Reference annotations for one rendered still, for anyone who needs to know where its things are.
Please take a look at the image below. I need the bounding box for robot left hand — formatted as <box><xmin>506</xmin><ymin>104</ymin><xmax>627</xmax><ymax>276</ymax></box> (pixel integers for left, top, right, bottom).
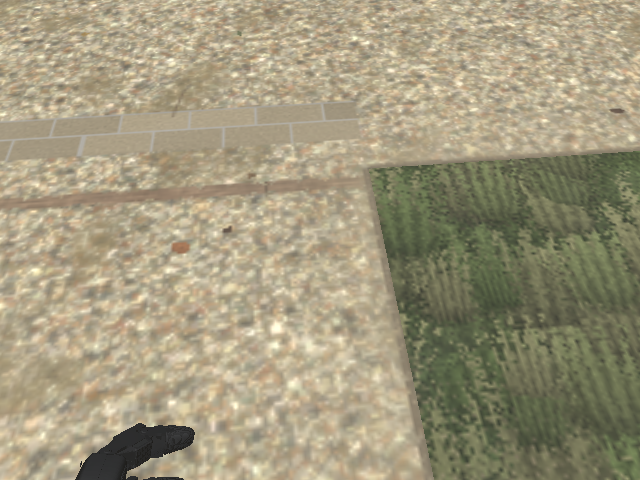
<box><xmin>75</xmin><ymin>423</ymin><xmax>195</xmax><ymax>480</ymax></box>

